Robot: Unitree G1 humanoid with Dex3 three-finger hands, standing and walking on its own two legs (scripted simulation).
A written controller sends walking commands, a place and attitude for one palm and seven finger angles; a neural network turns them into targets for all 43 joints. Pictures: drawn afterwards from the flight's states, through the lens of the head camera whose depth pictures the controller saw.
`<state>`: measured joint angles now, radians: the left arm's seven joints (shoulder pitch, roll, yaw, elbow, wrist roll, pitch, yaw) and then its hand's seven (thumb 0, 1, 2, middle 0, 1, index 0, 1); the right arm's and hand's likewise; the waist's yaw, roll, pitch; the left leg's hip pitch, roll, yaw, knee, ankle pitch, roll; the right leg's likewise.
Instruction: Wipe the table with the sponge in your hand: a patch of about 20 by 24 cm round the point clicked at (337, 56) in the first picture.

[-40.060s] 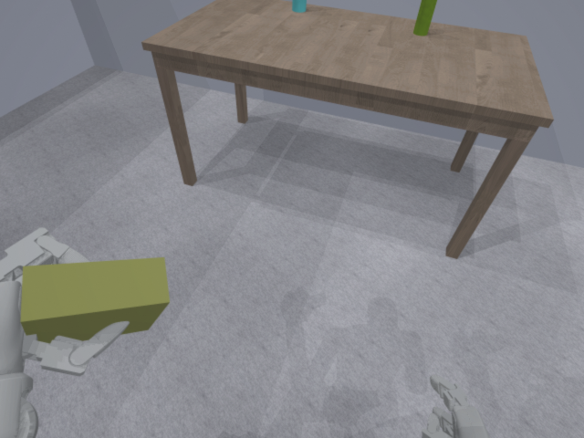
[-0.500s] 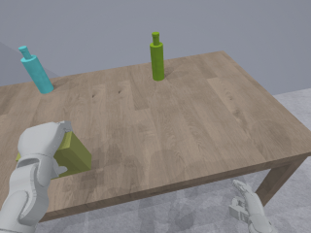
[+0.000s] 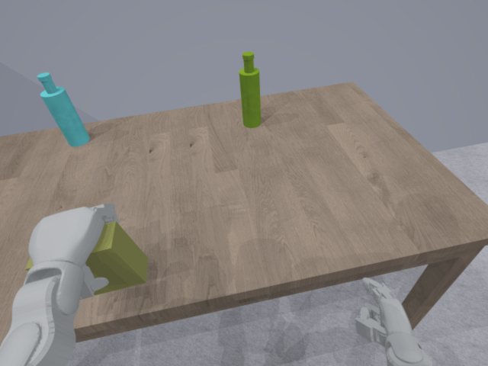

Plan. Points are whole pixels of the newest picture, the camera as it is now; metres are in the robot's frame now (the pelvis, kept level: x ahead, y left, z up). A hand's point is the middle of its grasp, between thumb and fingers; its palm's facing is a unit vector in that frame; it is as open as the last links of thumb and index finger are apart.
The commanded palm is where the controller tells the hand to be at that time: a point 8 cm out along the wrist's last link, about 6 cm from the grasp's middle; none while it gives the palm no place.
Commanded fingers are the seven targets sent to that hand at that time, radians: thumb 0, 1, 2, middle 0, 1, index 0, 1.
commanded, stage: bring the sponge back beside the body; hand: left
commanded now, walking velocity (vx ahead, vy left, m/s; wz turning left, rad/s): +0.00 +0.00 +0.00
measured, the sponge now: (100, 268) +0.21 +0.28 +0.07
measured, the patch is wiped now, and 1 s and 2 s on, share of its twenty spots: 1.00 1.00 1.00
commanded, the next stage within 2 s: step back with the hand held close in 0.72 s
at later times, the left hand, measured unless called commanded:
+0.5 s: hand (84, 271) +0.19 +0.28 +0.11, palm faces +0.06 -0.11 -0.99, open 9.0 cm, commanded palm +0.16 +0.28 +0.18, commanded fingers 0.00 0.10 1.30 -1.20 -1.60 -1.20 -1.60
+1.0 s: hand (109, 245) +0.22 +0.24 +0.14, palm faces +0.29 -0.82 -0.50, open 9.0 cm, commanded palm +0.16 +0.28 +0.17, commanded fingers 0.00 0.10 1.30 -1.20 -1.60 -1.20 -1.60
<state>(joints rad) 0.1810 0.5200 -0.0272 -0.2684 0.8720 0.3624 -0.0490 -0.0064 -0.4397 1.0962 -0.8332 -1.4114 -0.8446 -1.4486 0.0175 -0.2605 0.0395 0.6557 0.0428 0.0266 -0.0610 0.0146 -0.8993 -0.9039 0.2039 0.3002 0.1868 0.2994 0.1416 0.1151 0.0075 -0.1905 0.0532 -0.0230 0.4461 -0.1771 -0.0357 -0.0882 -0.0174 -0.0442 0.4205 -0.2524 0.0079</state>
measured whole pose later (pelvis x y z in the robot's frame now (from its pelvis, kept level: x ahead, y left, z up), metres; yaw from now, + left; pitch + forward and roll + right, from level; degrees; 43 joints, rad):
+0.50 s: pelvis +0.00 +0.00 +0.00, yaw +0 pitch -5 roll -1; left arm 0.31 0.53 -0.01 -0.37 0.86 0.35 -0.03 -0.01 -0.44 1.10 -0.83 -1.41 -0.85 -1.45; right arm 0.03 -0.26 0.04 0.65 0.03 0.01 -0.06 0.01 -0.90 -0.90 0.20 0.30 0.19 0.30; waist 0.15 0.11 0.01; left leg -0.19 0.06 -0.02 0.47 -0.19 -0.04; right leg -0.08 -0.01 -0.04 0.43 -0.26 0.01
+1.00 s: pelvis +0.00 +0.00 -0.01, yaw -1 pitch -1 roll -2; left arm 0.40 0.41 0.25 -0.47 0.02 0.04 0.05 -0.01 -0.44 1.09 -0.83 -1.41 -0.85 -1.45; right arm 0.13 -0.23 0.06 0.50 0.02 -0.02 -0.07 0.01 -0.90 -0.90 0.21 0.30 0.20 0.31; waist 0.07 0.05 0.00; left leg -0.33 0.06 -0.03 0.59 -0.25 -0.02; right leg -0.22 0.00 -0.04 0.53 -0.30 0.02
